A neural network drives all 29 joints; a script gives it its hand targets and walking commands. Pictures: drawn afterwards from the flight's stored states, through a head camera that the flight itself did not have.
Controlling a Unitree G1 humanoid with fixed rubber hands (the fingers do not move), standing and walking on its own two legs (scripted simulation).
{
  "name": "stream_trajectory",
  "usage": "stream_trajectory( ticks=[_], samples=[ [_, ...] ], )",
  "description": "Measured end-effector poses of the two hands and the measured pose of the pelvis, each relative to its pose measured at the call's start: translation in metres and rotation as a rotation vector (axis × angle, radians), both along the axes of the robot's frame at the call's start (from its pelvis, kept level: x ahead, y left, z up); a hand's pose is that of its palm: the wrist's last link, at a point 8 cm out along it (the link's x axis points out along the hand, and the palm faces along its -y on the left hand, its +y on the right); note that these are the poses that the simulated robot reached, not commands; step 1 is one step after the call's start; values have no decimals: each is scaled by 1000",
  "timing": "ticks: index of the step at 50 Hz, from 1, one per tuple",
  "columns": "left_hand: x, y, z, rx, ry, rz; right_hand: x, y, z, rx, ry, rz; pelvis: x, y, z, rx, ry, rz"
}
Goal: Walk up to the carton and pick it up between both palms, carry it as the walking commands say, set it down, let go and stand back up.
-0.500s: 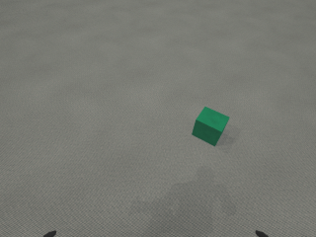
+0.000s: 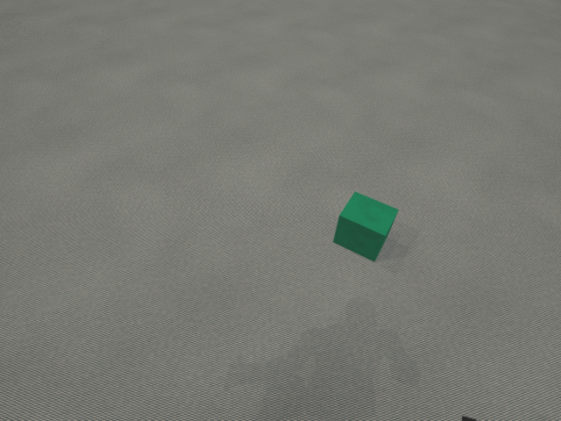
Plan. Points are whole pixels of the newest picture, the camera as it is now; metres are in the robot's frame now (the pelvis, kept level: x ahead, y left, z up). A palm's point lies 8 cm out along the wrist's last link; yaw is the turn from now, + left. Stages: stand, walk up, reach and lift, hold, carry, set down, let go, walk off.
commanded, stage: walk up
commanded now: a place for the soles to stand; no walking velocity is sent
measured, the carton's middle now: (364, 226) +1.01 -0.37 -0.69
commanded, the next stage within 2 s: none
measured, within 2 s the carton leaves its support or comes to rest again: neither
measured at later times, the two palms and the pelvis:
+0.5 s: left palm (125, 379) +0.21 +0.25 -0.11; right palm out of the picture +0.16 -0.40 -0.10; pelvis +0.12 -0.07 -0.02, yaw -12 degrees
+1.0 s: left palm (233, 217) +0.52 +0.11 -0.07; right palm out of the picture +0.22 -0.47 -0.12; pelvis +0.30 -0.15 -0.02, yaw -20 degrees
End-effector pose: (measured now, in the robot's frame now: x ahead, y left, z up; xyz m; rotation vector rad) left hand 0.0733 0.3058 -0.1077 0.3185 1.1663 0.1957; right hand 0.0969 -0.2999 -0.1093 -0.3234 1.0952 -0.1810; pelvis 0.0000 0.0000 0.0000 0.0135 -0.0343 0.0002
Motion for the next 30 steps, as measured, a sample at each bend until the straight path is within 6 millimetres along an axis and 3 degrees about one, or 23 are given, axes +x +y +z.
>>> stream_trajectory(
  ticks=[8,13,18,22,26,30],
  samples=[
    [55,-5,23,36,-38,-103,-31,-73,8,-95,-25,-113,24,-25,-5,8,-12,-87],
    [87,-17,19,114,-105,-131,-20,-117,-10,-121,-5,-129,50,-58,-29,4,-8,-125],
    [88,-43,15,83,-58,-125,23,-114,-4,-70,-54,-114,76,-67,-20,-22,-9,-152],
    [105,-56,9,41,-28,-149,50,-104,9,-48,-79,-96,101,-71,-13,-13,5,-178],
    [145,-61,-7,14,-22,-198,62,-103,14,-86,-107,-121,131,-69,-20,-4,10,-215],
    [204,-81,-16,4,-22,-290,48,-110,19,-121,-98,-223,157,-75,-21,6,3,-257]
  ],
)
